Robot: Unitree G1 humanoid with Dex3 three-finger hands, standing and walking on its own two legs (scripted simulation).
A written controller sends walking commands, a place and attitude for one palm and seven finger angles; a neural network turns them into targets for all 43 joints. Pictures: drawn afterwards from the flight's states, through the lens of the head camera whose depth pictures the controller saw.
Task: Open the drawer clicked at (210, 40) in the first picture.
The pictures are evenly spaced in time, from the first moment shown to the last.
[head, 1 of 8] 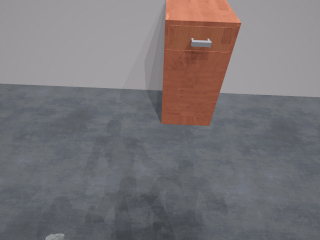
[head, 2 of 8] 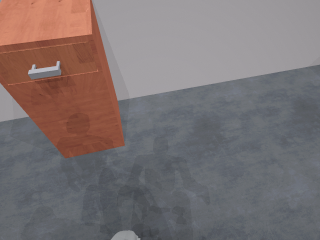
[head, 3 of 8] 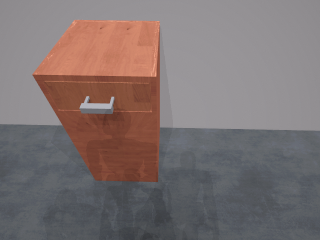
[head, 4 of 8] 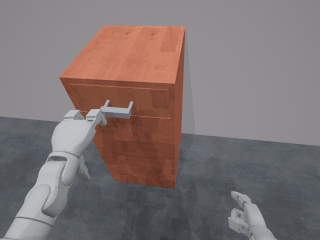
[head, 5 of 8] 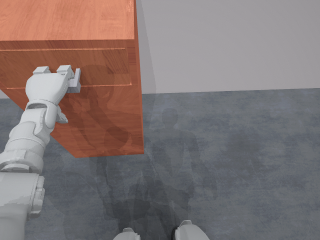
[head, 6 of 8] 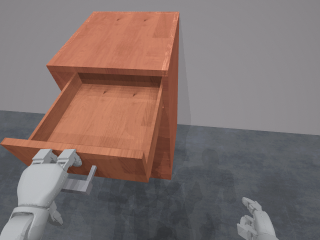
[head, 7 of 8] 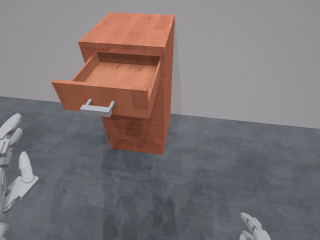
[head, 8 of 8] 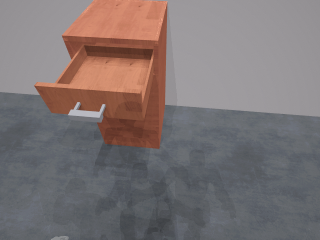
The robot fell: no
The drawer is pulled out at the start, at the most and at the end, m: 0.00 0.30 0.30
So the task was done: yes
